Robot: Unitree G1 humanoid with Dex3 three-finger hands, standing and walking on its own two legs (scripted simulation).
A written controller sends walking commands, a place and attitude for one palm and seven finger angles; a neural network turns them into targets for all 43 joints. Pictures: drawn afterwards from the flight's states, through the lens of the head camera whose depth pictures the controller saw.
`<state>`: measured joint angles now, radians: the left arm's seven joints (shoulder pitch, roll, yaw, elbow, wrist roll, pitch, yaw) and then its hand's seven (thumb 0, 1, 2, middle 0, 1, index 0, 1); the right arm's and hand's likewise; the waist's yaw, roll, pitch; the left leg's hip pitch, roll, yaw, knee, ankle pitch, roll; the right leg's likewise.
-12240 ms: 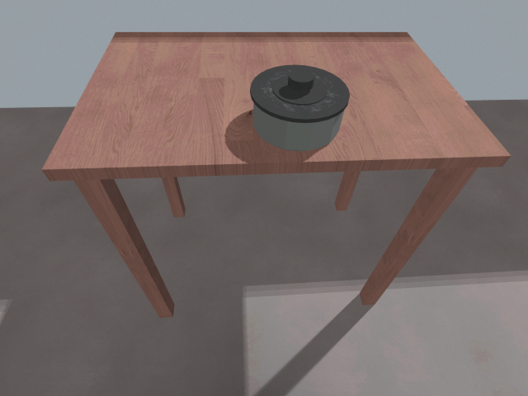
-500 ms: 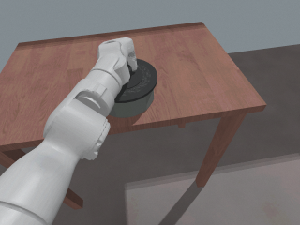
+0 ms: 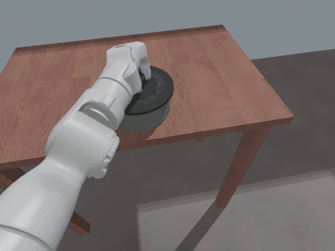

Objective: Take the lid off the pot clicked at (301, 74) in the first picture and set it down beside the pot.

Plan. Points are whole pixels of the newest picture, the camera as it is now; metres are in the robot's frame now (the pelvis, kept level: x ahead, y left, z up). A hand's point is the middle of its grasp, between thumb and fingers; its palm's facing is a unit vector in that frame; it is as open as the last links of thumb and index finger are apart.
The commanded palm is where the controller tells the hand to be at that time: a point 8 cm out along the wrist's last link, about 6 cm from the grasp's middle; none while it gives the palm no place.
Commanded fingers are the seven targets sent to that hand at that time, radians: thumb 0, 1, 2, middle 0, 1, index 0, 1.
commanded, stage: close the fingers and squeeze the knob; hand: left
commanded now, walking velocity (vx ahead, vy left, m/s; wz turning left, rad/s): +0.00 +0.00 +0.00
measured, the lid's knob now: (135, 80) +0.50 +0.05 +0.15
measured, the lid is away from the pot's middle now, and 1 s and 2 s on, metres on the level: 0.01 0.01 0.00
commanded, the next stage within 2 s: lift the lid straight up in 0.12 s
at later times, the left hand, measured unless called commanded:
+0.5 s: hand (133, 77) +0.47 +0.05 +0.18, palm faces -0.35 -0.12 -0.93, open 7.7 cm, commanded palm +0.47 +0.06 +0.26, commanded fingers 0.00 0.61 0.98 -0.82 -1.06 -0.87 -1.07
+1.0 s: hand (130, 62) +0.46 +0.05 +0.23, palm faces -0.31 -0.15 -0.94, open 7.7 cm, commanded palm +0.47 +0.06 +0.30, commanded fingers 0.00 0.61 0.98 -0.82 -1.06 -0.87 -1.07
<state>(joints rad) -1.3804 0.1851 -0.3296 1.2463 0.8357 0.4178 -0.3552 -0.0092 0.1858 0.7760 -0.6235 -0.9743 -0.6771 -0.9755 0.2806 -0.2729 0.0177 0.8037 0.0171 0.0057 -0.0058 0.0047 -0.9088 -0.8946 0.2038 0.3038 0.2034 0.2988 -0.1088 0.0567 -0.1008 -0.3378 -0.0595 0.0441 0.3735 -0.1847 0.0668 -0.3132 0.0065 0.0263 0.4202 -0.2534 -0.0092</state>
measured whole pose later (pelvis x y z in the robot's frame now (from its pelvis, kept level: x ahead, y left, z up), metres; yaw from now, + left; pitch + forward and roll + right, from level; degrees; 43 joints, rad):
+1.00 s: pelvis -0.01 -0.01 +0.00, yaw +0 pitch +6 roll +1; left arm -1.45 0.21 -0.32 1.24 0.83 0.43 -0.40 0.02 0.19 0.78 -0.62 -0.95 -0.69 -0.97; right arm 0.27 -0.27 0.02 0.81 0.02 -0.04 0.00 0.01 -0.91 -0.89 0.20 0.30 0.20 0.30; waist -0.09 0.07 -0.10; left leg -0.30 -0.06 0.04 0.36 -0.17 0.06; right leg -0.29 0.01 0.03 0.43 -0.25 -0.02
